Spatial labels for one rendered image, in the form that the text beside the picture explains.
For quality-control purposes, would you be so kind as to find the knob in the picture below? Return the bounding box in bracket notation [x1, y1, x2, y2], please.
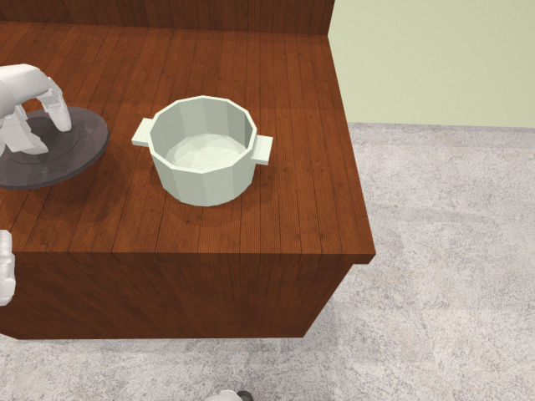
[26, 116, 59, 145]

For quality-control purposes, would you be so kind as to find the lid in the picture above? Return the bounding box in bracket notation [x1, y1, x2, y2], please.
[0, 106, 110, 190]

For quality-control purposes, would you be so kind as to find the pot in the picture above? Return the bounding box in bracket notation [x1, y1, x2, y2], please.
[131, 95, 273, 206]

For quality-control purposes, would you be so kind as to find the robot left hand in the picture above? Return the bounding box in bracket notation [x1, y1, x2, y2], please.
[0, 63, 72, 155]

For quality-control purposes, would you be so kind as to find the table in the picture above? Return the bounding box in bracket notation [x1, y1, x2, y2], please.
[0, 0, 376, 340]

